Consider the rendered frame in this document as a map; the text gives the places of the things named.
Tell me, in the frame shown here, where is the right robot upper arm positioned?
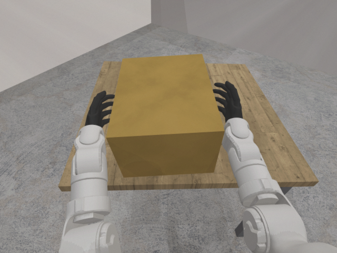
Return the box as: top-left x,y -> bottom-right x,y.
243,204 -> 337,253

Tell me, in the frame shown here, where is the table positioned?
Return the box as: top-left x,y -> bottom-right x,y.
58,61 -> 319,237

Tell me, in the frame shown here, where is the left robot hand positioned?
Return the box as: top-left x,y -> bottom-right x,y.
85,91 -> 115,127

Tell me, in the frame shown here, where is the left robot upper arm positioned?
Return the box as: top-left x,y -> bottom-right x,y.
60,221 -> 122,253

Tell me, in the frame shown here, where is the left robot forearm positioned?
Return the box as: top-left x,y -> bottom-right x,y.
59,125 -> 111,253

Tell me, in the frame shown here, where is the right robot forearm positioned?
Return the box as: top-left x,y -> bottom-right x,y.
222,118 -> 307,239

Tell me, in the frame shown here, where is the right robot hand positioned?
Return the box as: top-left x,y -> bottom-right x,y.
213,81 -> 243,122

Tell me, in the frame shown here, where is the carton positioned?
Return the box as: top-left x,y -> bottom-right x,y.
106,54 -> 225,178

